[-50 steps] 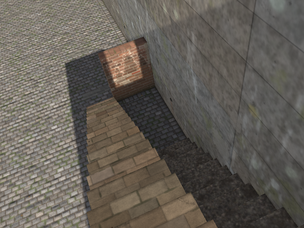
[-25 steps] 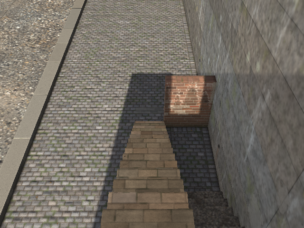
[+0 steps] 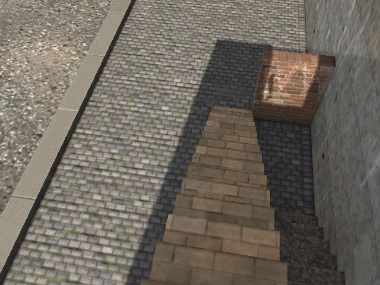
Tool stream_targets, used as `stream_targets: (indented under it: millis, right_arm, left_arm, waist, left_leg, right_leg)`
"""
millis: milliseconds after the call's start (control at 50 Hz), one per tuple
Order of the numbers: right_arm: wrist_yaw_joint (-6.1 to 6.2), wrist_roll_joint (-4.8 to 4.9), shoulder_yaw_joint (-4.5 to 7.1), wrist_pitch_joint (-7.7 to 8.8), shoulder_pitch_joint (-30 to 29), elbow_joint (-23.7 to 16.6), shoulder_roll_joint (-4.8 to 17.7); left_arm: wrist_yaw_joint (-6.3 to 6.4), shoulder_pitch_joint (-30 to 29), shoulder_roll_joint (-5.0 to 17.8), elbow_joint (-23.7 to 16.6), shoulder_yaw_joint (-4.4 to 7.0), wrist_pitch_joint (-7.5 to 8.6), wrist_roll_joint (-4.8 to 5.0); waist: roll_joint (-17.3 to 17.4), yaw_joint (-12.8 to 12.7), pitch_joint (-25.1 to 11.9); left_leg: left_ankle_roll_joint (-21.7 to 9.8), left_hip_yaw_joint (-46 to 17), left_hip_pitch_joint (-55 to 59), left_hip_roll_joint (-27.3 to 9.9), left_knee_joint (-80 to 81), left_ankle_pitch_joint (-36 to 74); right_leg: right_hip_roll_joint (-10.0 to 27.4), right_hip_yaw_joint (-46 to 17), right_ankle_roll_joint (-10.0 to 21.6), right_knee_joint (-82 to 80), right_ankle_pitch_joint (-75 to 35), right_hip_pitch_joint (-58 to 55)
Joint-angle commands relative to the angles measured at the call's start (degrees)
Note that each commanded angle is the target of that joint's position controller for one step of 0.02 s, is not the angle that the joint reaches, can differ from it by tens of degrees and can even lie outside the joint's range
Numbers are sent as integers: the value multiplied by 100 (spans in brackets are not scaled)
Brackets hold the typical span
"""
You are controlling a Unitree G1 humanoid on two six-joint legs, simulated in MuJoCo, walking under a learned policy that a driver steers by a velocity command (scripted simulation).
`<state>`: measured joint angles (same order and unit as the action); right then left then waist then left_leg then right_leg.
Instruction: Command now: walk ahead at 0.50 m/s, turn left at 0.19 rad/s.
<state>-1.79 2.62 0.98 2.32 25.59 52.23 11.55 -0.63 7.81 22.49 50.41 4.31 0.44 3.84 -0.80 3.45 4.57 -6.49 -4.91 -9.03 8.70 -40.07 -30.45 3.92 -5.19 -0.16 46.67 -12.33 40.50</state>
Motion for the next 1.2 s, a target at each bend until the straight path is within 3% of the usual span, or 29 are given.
stream_targets:
  millis: [20, 100, 140, 160, 180, 200, 260, 280, 320, 360, 460, 500, 520, 540, 640, 680, 700, 760, 780, 840, 880, 900, 920, 960, 980, 1020, 1060, 1120, 1200]
  right_arm:
    - [197, 74, 57, 115, -485, -295, 683]
    - [263, -36, -178, -121, 96, -257, 596]
    - [208, 43, -279, -201, -335, -398, 722]
    - [273, 254, -326, -184, -627, -364, 767]
    - [417, 514, -342, -25, -1318, -536, 612]
    - [626, 319, -144, 89, -1087, -1104, 948]
    - [279, 87, -8, 150, -473, -451, 1410]
    - [304, 398, 33, 30, -238, -377, 1282]
    - [274, 546, 127, -89, 459, 280, 1064]
    - [309, 697, 272, 67, 464, 462, 1328]
    - [108, 323, 267, 226, -1373, -216, 805]
    - [-73, 210, 460, -2, 199, 330, 875]
    - [-268, 77, 452, 0, 1287, 733, 1275]
    - [-386, 230, 238, -52, 1114, 644, 1105]
    - [-134, -293, 34, 260, -441, 156, 795]
    - [-138, 13, 174, 253, -369, 386, 1290]
    - [-47, 203, 24, 306, -387, 182, 685]
    - [138, -106, -174, 372, -53, 231, 363]
    - [228, -297, -150, 463, -329, 173, 657]
    - [130, -54, -62, 47, -398, 353, 1045]
    - [98, 617, -250, -42, -822, -69, 906]
    - [341, 651, -240, 27, -807, -178, 1093]
    - [407, 384, 75, 134, 238, -392, 1475]
    - [29, -15, 122, -47, 174, -271, 1691]
    - [-130, -50, 124, -107, 700, -224, 1247]
    - [-135, 323, 251, -443, -152, -223, 1360]
    - [-6, 316, 260, -487, 1114, 754, 812]
    - [99, 352, 661, -345, -538, 338, 1553]
    - [-247, 359, 690, -535, 371, 849, 813]
  left_arm:
    - [-94, 1708, 189, 564, 280, -194, 141]
    - [-231, 1256, 223, 563, 389, -356, 7]
    - [-382, 2897, 432, 1193, 503, -154, 34]
    - [-456, 3656, 479, 1425, 548, -25, 63]
    - [-534, 4384, 201, 1605, 423, 179, 126]
    - [-559, 3609, 53, 1549, -2, 219, 497]
    - [-52, 2444, 276, 1149, 174, 162, -94]
    - [105, 1548, 353, 859, 145, 262, -298]
    - [145, 1749, 301, 839, 66, 349, -350]
    - [127, 1592, -448, 854, -101, 403, 54]
    - [262, 2026, -377, 434, -501, 77, 55]
    - [607, 1944, -730, 399, -701, 138, -102]
    - [596, 1994, -475, 356, -533, 183, 95]
    - [549, 2044, -226, 182, -419, 126, 133]
    - [199, 1373, -126, 135, -164, -181, 276]
    - [212, 2589, -373, 795, -22, -265, 150]
    - [265, 1419, 77, 398, 60, -252, 402]
    - [299, -1562, 55, -979, 54, 110, 90]
    - [89, -1092, -20, -797, 98, 190, 66]
    - [-52, 2506, -5, 565, 373, -107, 316]
    - [-75, 3023, 182, 465, 428, -79, 90]
    - [-96, 3350, 329, 572, 426, 114, -227]
    - [-237, 3721, 917, 686, 281, 182, -182]
    - [-195, 3308, 372, 194, 149, -41, 19]
    - [-189, 3005, 1040, 471, 392, -65, -70]
    - [-266, 1222, 417, 44, 101, 234, -366]
    - [-205, 1360, 276, 558, 115, 368, -400]
    - [-23, 962, -557, 386, -183, 496, -161]
    - [163, 1225, -287, 519, -209, 187, -93]
  waist:
    - [331, -575, -900]
    - [688, -139, 229]
    - [1103, -698, -145]
    - [804, -1218, -185]
    - [-844, -2114, 185]
    - [-2079, -1074, 815]
    - [-182, -351, 287]
    - [-175, 209, 526]
    - [177, 263, -127]
    - [291, 157, 106]
    - [854, -532, 416]
    - [-346, -436, 323]
    - [1535, 33, -467]
    - [1701, -33, -245]
    - [363, -382, 220]
    - [392, -722, -644]
    - [235, -254, 152]
    - [-450, 776, 1027]
    - [-460, 491, 493]
    - [795, -467, -1023]
    - [125, -1070, -75]
    - [-1381, -1427, 686]
    - [-3320, -796, -188]
    - [-994, -1062, -1013]
    - [-291, -323, -1174]
    - [333, 147, 527]
    - [-76, 196, 32]
    - [406, -237, 169]
    - [-5, -145, -338]
  left_leg:
    - [-202, -301, -2104, -880, -601, 2795]
    - [-113, -519, -988, -976, -2403, 3149]
    - [44, -26, -771, -1018, -3809, 4779]
    - [84, 275, -1894, -905, -5353, 4299]
    - [404, 1038, -3683, -118, -8726, 285]
    - [562, 1144, -5204, -151, -8890, -2340]
    - [217, -357, -5172, -1272, -4431, 55]
    - [716, -680, -3950, -1287, -3554, -107]
    - [1160, -183, -530, -982, -3287, 2257]
    - [949, -693, -870, -1077, -1964, 2882]
    - [877, 625, 251, -223, 2929, 4992]
    - [549, 267, 1698, -1116, 3793, 5911]
    - [-134, -513, 3295, -2111, 2576, 8479]
    - [-316, -647, 4416, -2830, 961, 10322]
    - [-262, -104, -1907, -2551, 1869, 3848]
    - [-448, -220, -1868, -2562, 1382, 4609]
    - [-138, 17, -614, -2109, 1082, 2822]
    - [227, 181, 293, -2012, 487, 1689]
    - [249, 395, -976, -1835, 139, 1167]
    - [330, 1047, -1562, -1625, -2266, 2070]
    - [724, 1438, -2285, -1256, -4530, 1144]
    - [735, 1868, -3137, -696, -7024, -669]
    - [870, 972, -6183, -451, -8946, -3083]
    - [558, 364, -6432, -1544, -6499, -1586]
    - [709, 373, -5495, -1664, -6020, -723]
    - [972, -251, -3794, -1850, -3247, 536]
    - [1249, 312, -1155, -1387, -3163, 2448]
    - [775, -403, -2030, -1271, -997, 4643]
    - [577, 316, 96, -731, -663, 5183]
  right_leg:
    - [-521, 432, 158, -214, -2017, -3190]
    - [-975, -19, 699, -284, -249, -1281]
    - [-592, -383, 939, -1291, -164, -2959]
    - [-303, -103, 1058, -1585, -559, -4410]
    - [156, -602, 1412, -2690, -1712, -5603]
    - [196, -1593, 1245, -1376, -5216, -5140]
    - [322, -2980, 1530, -816, 979, -3396]
    - [635, -3387, 1779, -920, 1638, -1470]
    - [555, -3659, 1998, -923, 1302, 744]
    - [-382, -2823, 1584, 576, 3240, 414]
    - [-1637, -186, 717, 1867, 2993, -1039]
    - [-1383, -718, 954, 3487, 1051, -890]
    - [-1798, 55, 437, 6050, 3866, 323]
    - [-1439, 620, 318, 7138, 6182, 2636]
    - [-156, -93, 23, 1480, 1090, -1315]
    - [-445, 295, -162, 2828, 700, -2833]
    - [-172, -188, -18, 1444, 89, -650]
    - [-69, 189, 229, -1638, -1113, 1037]
    - [-108, 194, 190, -2409, -2637, -1435]
    - [-540, 584, 152, -701, -2896, -4693]
    - [-317, 316, 413, -2708, -2456, -5096]
    - [-285, 191, 531, -3900, -3799, -5443]
    - [846, -1219, 1242, -699, -7918, -8358]
    - [897, -1242, 1441, -508, -3124, -7327]
    - [1345, -2477, 2121, -1027, -568, -5688]
    - [1840, -2808, 2142, -1878, 867, -1105]
    - [983, -1673, 1891, -1574, 73, 99]
    - [732, -1111, 1179, -618, 2220, -574]
    - [437, -150, 684, 857, 3191, -292]
